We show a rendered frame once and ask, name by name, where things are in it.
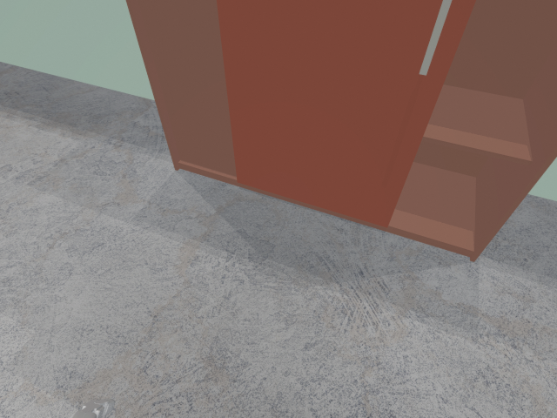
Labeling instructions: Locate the wardrobe door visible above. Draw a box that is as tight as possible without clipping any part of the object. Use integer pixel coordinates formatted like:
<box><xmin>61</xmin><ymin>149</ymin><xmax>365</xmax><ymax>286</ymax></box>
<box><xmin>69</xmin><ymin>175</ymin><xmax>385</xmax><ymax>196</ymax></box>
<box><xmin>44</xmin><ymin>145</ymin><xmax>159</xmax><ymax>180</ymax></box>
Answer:
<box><xmin>217</xmin><ymin>0</ymin><xmax>476</xmax><ymax>227</ymax></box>
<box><xmin>138</xmin><ymin>0</ymin><xmax>237</xmax><ymax>177</ymax></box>

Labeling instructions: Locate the robot left hand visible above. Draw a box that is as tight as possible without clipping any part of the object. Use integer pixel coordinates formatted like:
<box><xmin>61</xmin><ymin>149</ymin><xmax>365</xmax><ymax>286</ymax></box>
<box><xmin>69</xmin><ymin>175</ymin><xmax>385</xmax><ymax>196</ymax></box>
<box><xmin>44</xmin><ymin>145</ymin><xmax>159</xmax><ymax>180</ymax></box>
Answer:
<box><xmin>70</xmin><ymin>399</ymin><xmax>115</xmax><ymax>418</ymax></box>

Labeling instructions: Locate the handle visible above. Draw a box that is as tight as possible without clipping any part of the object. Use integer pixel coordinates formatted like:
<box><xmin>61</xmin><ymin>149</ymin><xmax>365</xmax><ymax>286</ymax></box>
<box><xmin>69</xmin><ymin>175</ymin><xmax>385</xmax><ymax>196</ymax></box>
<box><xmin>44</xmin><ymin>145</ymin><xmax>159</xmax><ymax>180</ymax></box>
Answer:
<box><xmin>419</xmin><ymin>0</ymin><xmax>452</xmax><ymax>75</ymax></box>

